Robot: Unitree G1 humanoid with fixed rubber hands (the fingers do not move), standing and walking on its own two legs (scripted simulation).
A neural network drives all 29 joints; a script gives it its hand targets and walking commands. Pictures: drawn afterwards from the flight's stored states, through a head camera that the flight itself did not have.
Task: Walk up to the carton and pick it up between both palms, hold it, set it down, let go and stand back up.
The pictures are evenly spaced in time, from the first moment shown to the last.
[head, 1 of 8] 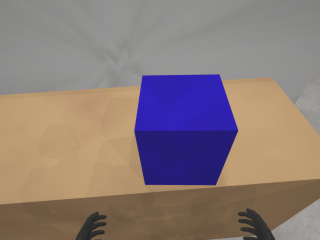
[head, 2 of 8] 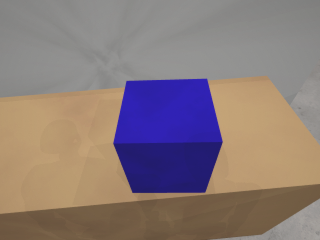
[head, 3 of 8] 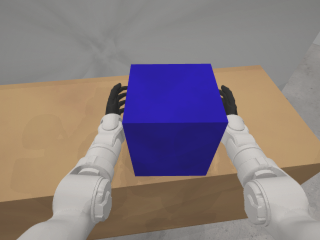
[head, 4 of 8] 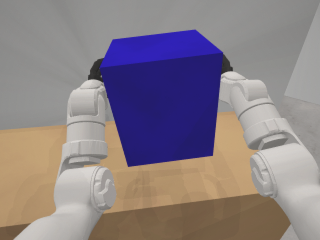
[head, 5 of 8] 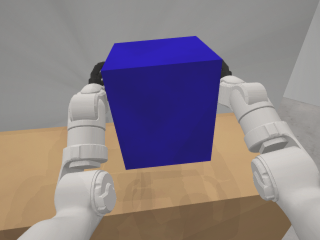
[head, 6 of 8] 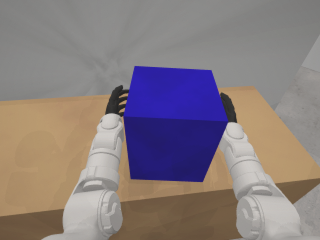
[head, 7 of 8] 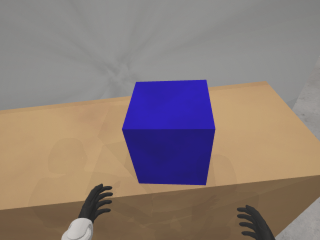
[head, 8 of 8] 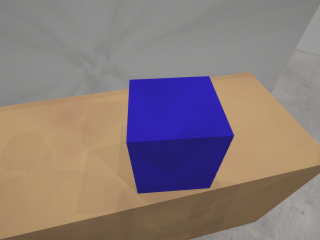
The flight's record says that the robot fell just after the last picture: no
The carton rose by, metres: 0.23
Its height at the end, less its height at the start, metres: +0.00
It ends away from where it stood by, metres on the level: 0.01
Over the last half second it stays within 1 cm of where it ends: yes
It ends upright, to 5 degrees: yes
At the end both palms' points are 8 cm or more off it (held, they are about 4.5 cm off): yes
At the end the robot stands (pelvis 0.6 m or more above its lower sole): yes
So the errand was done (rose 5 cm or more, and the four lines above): yes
